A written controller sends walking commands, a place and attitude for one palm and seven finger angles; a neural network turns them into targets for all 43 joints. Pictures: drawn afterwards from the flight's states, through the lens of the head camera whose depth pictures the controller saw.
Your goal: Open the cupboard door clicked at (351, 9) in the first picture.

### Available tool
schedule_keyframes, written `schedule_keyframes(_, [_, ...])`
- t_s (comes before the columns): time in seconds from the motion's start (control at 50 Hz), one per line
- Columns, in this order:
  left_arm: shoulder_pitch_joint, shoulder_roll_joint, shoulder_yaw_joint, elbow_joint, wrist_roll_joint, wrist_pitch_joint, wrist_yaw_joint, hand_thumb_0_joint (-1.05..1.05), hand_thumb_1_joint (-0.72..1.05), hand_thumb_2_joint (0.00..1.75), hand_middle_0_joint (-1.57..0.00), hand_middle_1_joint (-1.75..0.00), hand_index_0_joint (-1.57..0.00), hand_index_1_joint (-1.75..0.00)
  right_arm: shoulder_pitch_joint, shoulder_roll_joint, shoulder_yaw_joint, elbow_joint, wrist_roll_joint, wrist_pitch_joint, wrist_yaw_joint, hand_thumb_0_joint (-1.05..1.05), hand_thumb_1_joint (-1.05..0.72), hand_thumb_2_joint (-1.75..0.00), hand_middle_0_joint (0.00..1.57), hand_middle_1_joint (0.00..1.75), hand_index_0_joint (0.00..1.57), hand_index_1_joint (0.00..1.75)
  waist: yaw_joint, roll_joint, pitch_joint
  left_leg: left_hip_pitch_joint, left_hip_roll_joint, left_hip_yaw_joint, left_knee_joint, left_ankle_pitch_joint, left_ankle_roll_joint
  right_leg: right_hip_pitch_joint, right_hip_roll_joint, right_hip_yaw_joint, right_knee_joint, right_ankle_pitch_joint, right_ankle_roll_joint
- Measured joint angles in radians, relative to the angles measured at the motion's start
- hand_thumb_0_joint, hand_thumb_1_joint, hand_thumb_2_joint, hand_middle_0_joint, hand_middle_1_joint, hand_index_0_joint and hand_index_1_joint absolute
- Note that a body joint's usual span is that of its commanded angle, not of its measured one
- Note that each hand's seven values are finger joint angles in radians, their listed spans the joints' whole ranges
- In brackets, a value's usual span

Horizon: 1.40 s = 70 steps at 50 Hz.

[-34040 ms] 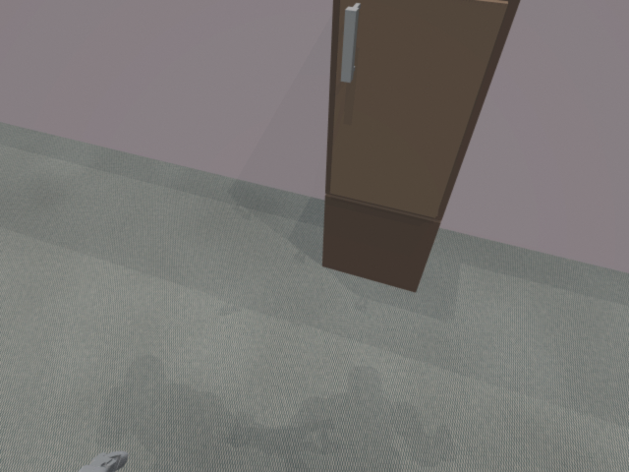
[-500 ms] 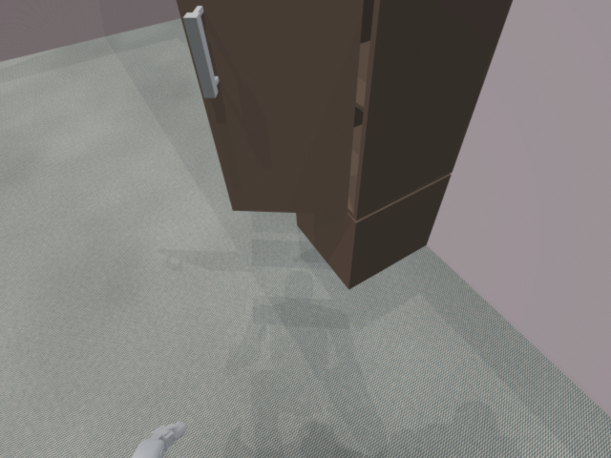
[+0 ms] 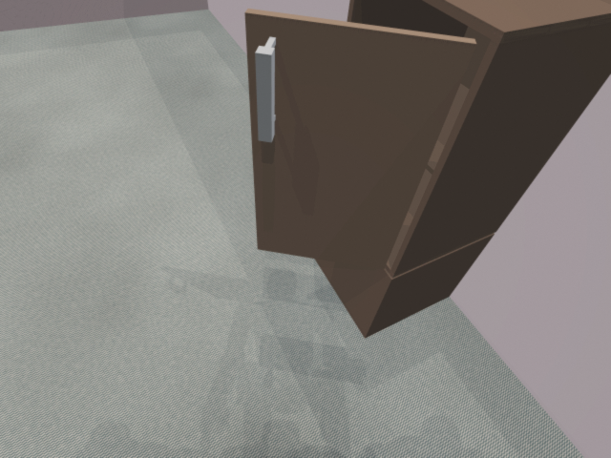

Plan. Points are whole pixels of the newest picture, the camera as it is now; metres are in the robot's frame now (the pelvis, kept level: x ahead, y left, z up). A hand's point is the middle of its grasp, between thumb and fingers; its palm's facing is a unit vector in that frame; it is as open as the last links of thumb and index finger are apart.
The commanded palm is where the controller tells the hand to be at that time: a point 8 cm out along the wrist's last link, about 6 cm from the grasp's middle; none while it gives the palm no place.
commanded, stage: come to a stop and stand still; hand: left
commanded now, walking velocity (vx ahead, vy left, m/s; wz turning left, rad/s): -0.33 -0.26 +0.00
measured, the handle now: (268, 91) +0.63 +0.13 +0.15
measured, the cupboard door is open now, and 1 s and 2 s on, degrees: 54 54 54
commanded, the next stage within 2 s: look again from close up in 1.06 s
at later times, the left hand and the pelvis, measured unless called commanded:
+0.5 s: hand out of the picture +0.10 +0.15 -0.16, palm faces -0.02 -0.97 -0.25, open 7.3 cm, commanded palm none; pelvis +0.01 -0.04 +0.01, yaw -1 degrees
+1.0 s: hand out of the picture +0.01 +0.18 -0.16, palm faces +0.01 -0.96 -0.28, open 7.3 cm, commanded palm none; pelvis +0.00 -0.01 +0.00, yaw -1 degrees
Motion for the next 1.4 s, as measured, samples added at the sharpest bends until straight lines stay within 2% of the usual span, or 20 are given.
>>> schedule_keyframes(0.1, [-0.089,-0.007,0.002,-0.064,-0.003,0.029,0.003,0.0,0.92,0.9,-0.2,-0.3,-0.2,-0.3,-0.005,0.0,0.002,0.027,0.01,0.03,-0.028,-0.01,-0.94,-0.89,0.2,0.3,0.21,0.3,-0.011,0.011,0.015,0.04,-0.003,0.0,-0.071,0.023,0.013,-0.07,0.023,0.006,-0.105,0.016,0.017])
schedule_keyframes(0.2, [-0.144,0.01,0.019,-0.114,0.006,0.06,0.002,0.0,0.91,0.9,-0.2,-0.3,-0.2,-0.3,0.009,-0.012,-0.012,0.042,0.004,0.062,-0.029,-0.01,-0.93,-0.89,0.2,0.3,0.21,0.3,-0.031,0.023,0.007,0.037,0.022,0.0,-0.066,0.011,0.005,-0.092,0.05,0.022,-0.069,0.011,0.016])
schedule_keyframes(0.28, [-0.177,0.023,0.025,-0.139,0.007,0.068,0.003,0.0,0.91,0.9,-0.2,-0.3,-0.2,-0.3,0.036,-0.027,-0.026,0.05,0.0,0.071,-0.027,0.0,-0.92,-0.89,0.2,0.3,0.21,0.3,-0.051,0.042,0.006,0.026,0.044,-0.009,-0.061,0.011,-0.01,-0.043,0.054,0.023,-0.135,0.001,0.012])
schedule_keyframes(0.32, [-0.188,0.027,0.023,-0.148,0.005,0.065,0.003,0.0,0.91,0.9,-0.2,-0.3,-0.2,-0.3,0.051,-0.036,-0.033,0.053,-0.001,0.073,-0.024,0.0,-0.92,-0.89,0.2,0.3,0.21,0.3,-0.062,0.055,0.006,0.017,0.054,-0.015,-0.055,0.012,-0.02,0.007,0.052,0.016,-0.231,0.008,0.007])
schedule_keyframes(0.36, [-0.191,0.03,0.02,-0.156,0.003,0.057,0.004,0.0,0.91,0.9,-0.2,-0.3,-0.2,-0.3,0.069,-0.044,-0.039,0.058,0.002,0.076,-0.018,0.0,-0.91,-0.89,0.2,0.3,0.2,0.3,-0.068,0.063,0.001,0.003,0.06,-0.02,-0.041,0.01,-0.034,0.074,0.05,0.009,-0.37,0.083,0.0])
schedule_keyframes(0.38, [-0.188,0.034,0.018,-0.162,0.003,0.049,0.004,0.0,0.91,0.9,-0.2,-0.3,-0.2,-0.3,0.082,-0.045,-0.041,0.06,0.006,0.079,-0.015,0.0,-0.91,-0.89,0.2,0.3,0.2,0.3,-0.068,0.058,-0.005,-0.007,0.058,-0.019,-0.026,0.005,-0.042,0.114,0.043,0.013,-0.457,0.146,-0.006])
schedule_keyframes(0.4, [-0.18,0.043,0.016,-0.166,0.005,0.038,0.006,0.0,0.91,0.9,-0.2,-0.3,-0.2,-0.3,0.093,-0.043,-0.043,0.061,0.011,0.083,-0.01,0.0,-0.91,-0.89,0.2,0.3,0.2,0.3,-0.065,0.039,-0.015,-0.021,0.048,-0.009,-0.006,-0.004,-0.051,0.144,0.029,0.026,-0.522,0.15,-0.013])
schedule_keyframes(0.46, [-0.175,0.019,-0.001,-0.139,0.008,0.024,0.013,0.0,0.91,0.9,-0.2,-0.3,-0.2,-0.3,0.103,-0.066,-0.049,0.076,0.017,0.108,0.002,0.0,-0.91,-0.89,0.2,0.3,0.2,0.29,-0.071,0.071,-0.014,-0.053,0.034,-0.07,0.115,-0.175,-0.082,0.151,0.043,0.018,-0.519,0.105,-0.002])
schedule_keyframes(0.52, [-0.159,-0.006,-0.015,-0.119,0.006,0.014,0.014,0.0,0.91,0.89,-0.2,-0.3,-0.2,-0.3,0.115,-0.071,-0.047,0.087,0.018,0.118,0.007,0.0,-0.91,-0.89,0.2,0.3,0.2,0.29,-0.071,0.078,-0.018,-0.042,0.011,-0.092,0.196,-0.224,-0.101,0.175,0.042,0.015,-0.546,0.123,-0.001])
schedule_keyframes(0.6, [-0.145,-0.017,-0.018,-0.103,0.003,0.003,0.014,0.0,0.91,0.89,-0.21,-0.3,-0.2,-0.3,0.117,-0.056,-0.038,0.09,0.023,0.11,0.01,0.01,-0.91,-0.9,0.2,0.3,0.2,0.29,-0.057,0.05,-0.011,0.034,-0.01,-0.084,0.101,-0.189,-0.116,0.19,0.031,0.017,-0.549,0.124,0.0])
schedule_keyframes(0.64, [-0.14,-0.014,-0.016,-0.097,-0.002,0.004,0.012,0.0,0.92,0.89,-0.21,-0.3,-0.21,-0.3,0.115,-0.053,-0.033,0.085,0.022,0.098,0.009,0.01,-0.91,-0.9,0.2,0.3,0.2,0.29,-0.051,0.049,-0.008,0.085,-0.008,-0.085,-0.012,-0.066,-0.105,0.18,0.035,0.012,-0.522,0.11,0.007])
schedule_keyframes(0.68, [-0.142,-0.006,-0.013,-0.086,-0.006,0.013,0.011,0.0,0.92,0.89,-0.21,-0.3,-0.21,-0.3,0.103,-0.042,-0.029,0.087,0.018,0.087,0.004,0.0,-0.91,-0.9,0.2,0.3,0.2,0.29,-0.044,0.033,0.0,0.088,-0.019,-0.083,-0.018,-0.057,-0.055,0.173,0.025,0.012,-0.499,0.096,0.015])
schedule_keyframes(0.72, [-0.135,0.0,-0.011,-0.078,-0.005,0.024,0.012,0.0,0.92,0.89,-0.21,-0.3,-0.21,-0.3,0.095,-0.033,-0.021,0.086,0.015,0.083,0.003,0.0,-0.91,-0.9,0.2,0.3,0.2,0.29,-0.032,0.024,-0.003,0.089,-0.022,-0.079,-0.017,-0.073,-0.031,0.177,0.023,0.016,-0.513,0.106,0.023])
schedule_keyframes(0.78, [-0.106,-0.002,-0.027,-0.083,0.002,0.005,0.031,0.0,0.92,0.89,-0.21,-0.3,-0.2,-0.3,0.078,-0.035,-0.01,0.041,0.014,0.077,0.01,0.01,-0.91,-0.89,0.2,0.3,0.2,0.29,-0.027,0.043,-0.001,0.054,-0.009,-0.078,0.024,-0.094,-0.026,0.161,0.035,0.017,-0.518,0.117,0.021])
schedule_keyframes(0.84, [-0.086,0.0,-0.034,-0.084,0.005,0.002,0.027,0.0,0.91,0.89,-0.21,-0.3,-0.2,-0.3,0.065,-0.037,-0.003,-0.005,0.009,0.058,0.014,0.0,-0.91,-0.9,0.2,0.3,0.2,0.29,-0.031,0.058,0.008,0.037,-0.017,-0.073,0.051,-0.104,-0.017,0.14,0.025,0.022,-0.482,0.103,0.021])
schedule_keyframes(0.92, [-0.067,0.0,-0.037,-0.08,0.005,0.006,0.026,0.0,0.91,0.89,-0.21,-0.3,-0.2,-0.3,0.054,-0.042,0.001,-0.025,0.011,0.048,0.006,0.0,-0.92,-0.89,0.2,0.3,0.2,0.29,-0.022,0.086,0.001,0.043,-0.028,-0.064,0.054,-0.106,-0.003,0.14,0.014,0.031,-0.468,0.095,0.021])
schedule_keyframes(1.0, [-0.051,0.005,-0.039,-0.078,0.006,0.008,0.024,0.0,0.91,0.89,-0.21,-0.3,-0.2,-0.3,0.042,-0.043,0.006,-0.022,0.012,0.051,0.008,0.0,-0.92,-0.89,0.2,0.3,0.2,0.29,-0.014,0.096,-0.013,0.062,-0.036,-0.051,0.029,-0.096,-0.001,0.146,0.006,0.043,-0.474,0.102,0.038])
schedule_keyframes(1.08, [-0.043,0.009,-0.041,-0.079,0.009,0.009,0.021,0.0,0.91,0.89,-0.2,-0.3,-0.2,-0.3,0.04,-0.042,0.01,-0.014,0.013,0.048,0.011,0.0,-0.92,-0.89,0.2,0.3,0.2,0.3,-0.014,0.09,-0.024,0.074,-0.04,-0.042,-0.004,-0.077,-0.003,0.144,0.002,0.053,-0.485,0.111,0.04])
schedule_keyframes(1.4, [-0.062,-0.011,-0.051,-0.067,0.006,-0.002,0.013,0.0,0.91,0.89,-0.21,-0.3,-0.2,-0.3,0.102,-0.048,0.01,0.077,0.015,0.045,0.005,0.0,-0.91,-0.89,0.2,0.3,0.2,0.29,-0.033,0.046,-0.022,0.098,-0.015,-0.047,-0.053,-0.052,-0.034,0.159,0.03,0.048,-0.519,0.127,0.014])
